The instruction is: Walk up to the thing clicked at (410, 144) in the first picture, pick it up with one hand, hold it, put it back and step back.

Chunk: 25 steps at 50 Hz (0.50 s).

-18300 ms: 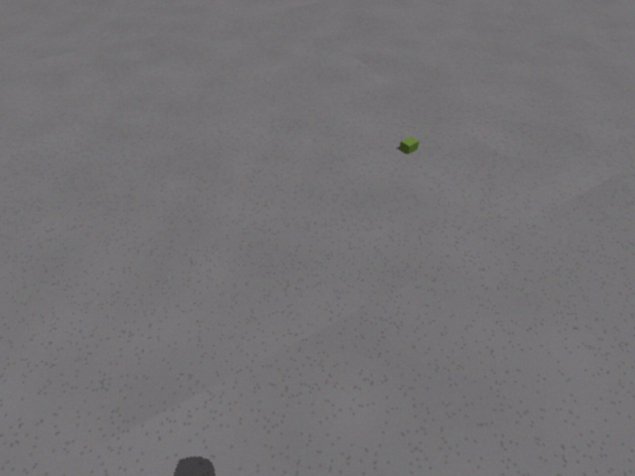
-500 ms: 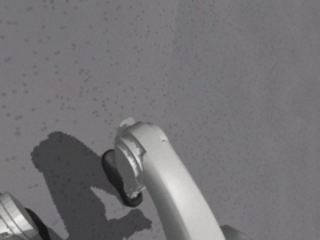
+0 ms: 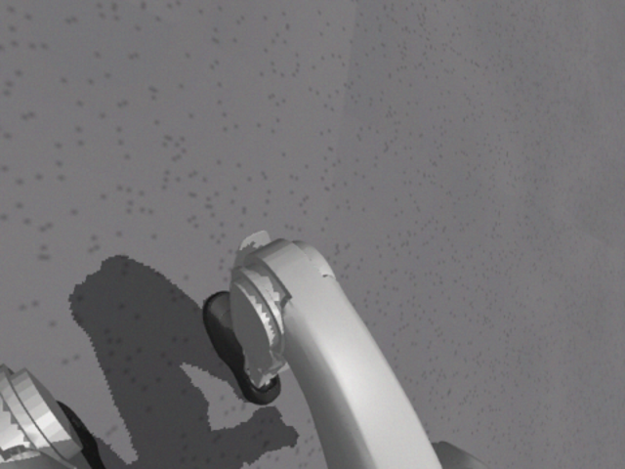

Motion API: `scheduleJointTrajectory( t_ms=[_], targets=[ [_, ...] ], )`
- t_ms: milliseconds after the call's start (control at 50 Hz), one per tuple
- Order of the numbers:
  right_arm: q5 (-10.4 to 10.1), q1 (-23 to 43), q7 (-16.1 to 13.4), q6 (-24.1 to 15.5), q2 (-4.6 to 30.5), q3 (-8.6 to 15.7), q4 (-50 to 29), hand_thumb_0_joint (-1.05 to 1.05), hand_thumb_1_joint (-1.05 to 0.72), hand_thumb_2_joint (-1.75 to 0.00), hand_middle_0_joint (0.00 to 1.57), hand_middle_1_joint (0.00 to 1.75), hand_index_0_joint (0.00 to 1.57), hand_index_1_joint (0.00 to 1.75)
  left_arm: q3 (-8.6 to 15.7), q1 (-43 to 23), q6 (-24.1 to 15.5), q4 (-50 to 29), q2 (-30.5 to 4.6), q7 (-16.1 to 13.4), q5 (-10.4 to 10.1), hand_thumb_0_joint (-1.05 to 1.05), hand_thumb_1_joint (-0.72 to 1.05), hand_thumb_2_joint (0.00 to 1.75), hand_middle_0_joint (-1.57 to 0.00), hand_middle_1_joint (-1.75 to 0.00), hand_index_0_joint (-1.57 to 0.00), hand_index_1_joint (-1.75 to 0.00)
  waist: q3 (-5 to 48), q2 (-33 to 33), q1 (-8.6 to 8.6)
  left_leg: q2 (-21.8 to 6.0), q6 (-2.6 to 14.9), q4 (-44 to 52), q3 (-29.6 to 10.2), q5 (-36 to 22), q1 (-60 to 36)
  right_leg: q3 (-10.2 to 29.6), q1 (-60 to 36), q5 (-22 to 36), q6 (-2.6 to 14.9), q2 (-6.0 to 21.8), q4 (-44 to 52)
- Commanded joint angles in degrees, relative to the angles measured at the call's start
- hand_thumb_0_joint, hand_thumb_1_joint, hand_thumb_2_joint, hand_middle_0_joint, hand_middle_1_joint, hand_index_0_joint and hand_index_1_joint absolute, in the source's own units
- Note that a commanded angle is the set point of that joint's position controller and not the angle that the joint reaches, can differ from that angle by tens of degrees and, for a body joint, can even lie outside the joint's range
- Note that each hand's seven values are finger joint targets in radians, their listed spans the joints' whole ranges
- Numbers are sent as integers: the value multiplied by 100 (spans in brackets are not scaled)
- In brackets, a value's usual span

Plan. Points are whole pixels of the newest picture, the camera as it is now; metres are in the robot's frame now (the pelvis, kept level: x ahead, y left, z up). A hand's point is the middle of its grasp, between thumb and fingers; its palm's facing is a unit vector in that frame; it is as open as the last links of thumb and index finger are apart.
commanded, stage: settle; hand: left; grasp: from above
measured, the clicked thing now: out of the picture +0.47 +0.36 -0.31
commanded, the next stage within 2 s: lift in 0.48 s
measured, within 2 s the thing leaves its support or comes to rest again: neither
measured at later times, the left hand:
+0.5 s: hand out of the picture +0.45 +0.37 -0.19, palm faces -0.02 -0.45 -0.89, open 9.2 cm
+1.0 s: hand out of the picture +0.43 +0.38 -0.10, palm faces +0.05 -0.44 -0.90, open 9.0 cm
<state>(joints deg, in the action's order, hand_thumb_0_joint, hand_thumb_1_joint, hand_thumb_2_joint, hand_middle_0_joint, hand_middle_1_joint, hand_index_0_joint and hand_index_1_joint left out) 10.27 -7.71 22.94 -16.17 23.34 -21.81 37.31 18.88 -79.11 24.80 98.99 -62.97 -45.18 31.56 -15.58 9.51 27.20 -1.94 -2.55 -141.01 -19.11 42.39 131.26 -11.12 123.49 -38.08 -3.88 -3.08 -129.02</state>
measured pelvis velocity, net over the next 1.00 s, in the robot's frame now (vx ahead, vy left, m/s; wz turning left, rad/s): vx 0.01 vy -0.01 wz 0.11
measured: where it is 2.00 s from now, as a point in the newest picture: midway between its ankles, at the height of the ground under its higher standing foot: (178, 421)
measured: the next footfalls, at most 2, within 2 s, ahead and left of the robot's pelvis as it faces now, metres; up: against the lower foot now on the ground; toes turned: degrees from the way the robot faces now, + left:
none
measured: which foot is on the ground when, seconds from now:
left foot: down 0.00-1.00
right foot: down 0.00-1.00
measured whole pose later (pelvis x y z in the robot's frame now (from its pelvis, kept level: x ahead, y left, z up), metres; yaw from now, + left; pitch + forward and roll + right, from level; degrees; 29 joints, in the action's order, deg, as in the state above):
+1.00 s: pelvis +0.01 -0.01 +0.03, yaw +6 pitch +36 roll -9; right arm 4.3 -10.6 20.0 -12.4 18.6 -3.8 50.6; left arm 20.5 -71.5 35.9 86.1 -42.5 -33.7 35.4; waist 2.4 -2.5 16.1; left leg -3.1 -2.2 -132.6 -10.6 41.0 128.7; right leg -4.7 124.9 -38.6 -2.5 -1.7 -126.5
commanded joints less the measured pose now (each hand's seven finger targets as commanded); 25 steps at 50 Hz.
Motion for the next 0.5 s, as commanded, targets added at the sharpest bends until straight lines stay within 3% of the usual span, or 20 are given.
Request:
scheduleJointTrajectory(
  t_ms=[0, 40, 120, 200, 280, 380, 420, 440, 480],
  targets=[
    [-82, -1354, -10, 106, 2016, 699, 234, 0, -90, -90, 20, 30, 20, 30, -268, -1703, 95, -1256, -1183, -259, 501, 0, 26, 60, -74, -52, -72, -55, 4420, -4468, 296, -357, 90, 1621, 616, -1839, -3690, -533, -2149, 2056, 430, -154, 1058],
    [-103, -1418, -17, 136, 1988, 779, 201, 0, -90, -90, 20, 30, 20, 30, -243, -1589, 180, -1232, -1103, -214, 540, 0, 27, 61, -75, -52, -72, -54, 4435, -4453, 253, -352, 95, 1659, 671, -1906, -3591, -498, -2206, 2134, 434, -172, 1072],
    [-195, -1707, -14, 191, 1841, 884, 401, 0, -90, -90, 20, 30, 20, 30, -259, -1424, 336, -1074, -667, 17, 401, 0, 34, 69, -78, -57, -76, -59, 4578, -4102, 193, -312, 138, 1517, 859, -2091, -3315, -483, -2335, 2283, 386, -206, 1162],
    [-273, -1833, -41, 183, 1821, 1015, 559, 0, -90, -90, 20, 30, 20, 30, -340, -1313, 468, -873, -405, 150, 350, 0, 41, 73, -86, -57, -83, -60, 4560, -3706, 147, -284, 205, 1547, 890, -1824, -3040, -443, -2355, 2134, 338, -242, 1245],
    [-302, -1823, -85, 182, 1705, 1131, 703, 0, -90, -90, 20, 30, 20, 30, -268, -1397, 500, -851, -382, 219, 465, 0, 41, 72, -86, -55, -83, -59, 4457, -3655, 58, -260, 182, 1793, 803, -1505, -3091, -448, -1997, 1803, 391, -209, 1199],
    [-269, -1700, -174, 169, 1571, 1236, 854, 0, -90, -90, 20, 30, 20, 30, -365, -1504, 519, -1093, -321, 388, 651, 0, 36, 66, -82, -53, -79, -56, 4418, -3739, -1, -207, 186, 1931, 879, -1301, -3134, -348, -1807, 1557, 423, -169, 1249],
    [-277, -1747, -208, 153, 1578, 1293, 929, 0, -90, -90, 20, 30, 20, 30, -354, -1563, 532, -1062, -336, 372, 803, 0, 39, 68, -83, -56, -81, -59, 4531, -3827, -67, -223, 177, 1955, 906, -1200, -3221, -333, -1793, 1469, 450, -179, 1277],
    [-280, -1621, -221, 126, 1595, 1352, 902, 0, -89, -90, 20, 30, 20, 30, -258, -1676, 542, -1281, -467, 359, 830, 0, 39, 64, -82, -57, -81, -58, 4689, -3934, -137, -212, 153, 2033, 878, -1178, -3384, -344, -1694, 1426, 468, -127, 1247],
    [-279, -1673, -239, 140, 1599, 1396, 868, 0, -89, -90, 20, 30, 20, 30, -203, -1706, 592, -1162, -352, 319, 790, 0, 42, 68, -85, -57, -83, -59, 4834, -3996, -165, -228, 125, 2052, 935, -1288, -3490, -323, -1724, 1505, 492, -147, 1237]
  ],
)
